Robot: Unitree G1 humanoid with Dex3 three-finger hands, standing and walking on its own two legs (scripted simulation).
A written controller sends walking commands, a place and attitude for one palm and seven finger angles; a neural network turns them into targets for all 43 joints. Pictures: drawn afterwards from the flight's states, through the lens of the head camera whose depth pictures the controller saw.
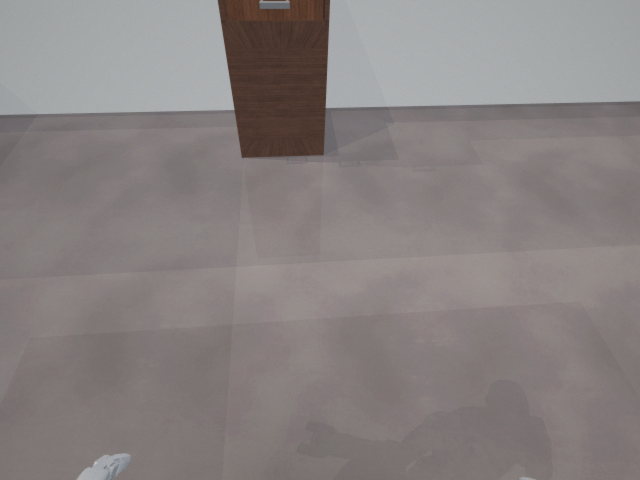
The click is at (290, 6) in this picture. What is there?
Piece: drawer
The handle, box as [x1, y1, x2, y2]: [259, 0, 289, 8]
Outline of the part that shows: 259,1 260,8 289,8 288,0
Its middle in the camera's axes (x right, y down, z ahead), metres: -0.18 -0.89 +1.46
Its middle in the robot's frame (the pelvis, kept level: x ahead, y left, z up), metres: +1.68 +0.26 -0.04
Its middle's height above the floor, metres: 0.73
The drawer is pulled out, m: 0.00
